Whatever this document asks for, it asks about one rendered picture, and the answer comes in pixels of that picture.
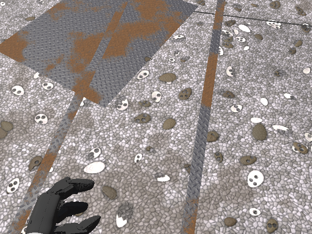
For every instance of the robot left hand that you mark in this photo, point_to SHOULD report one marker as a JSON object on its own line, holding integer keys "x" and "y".
{"x": 50, "y": 209}

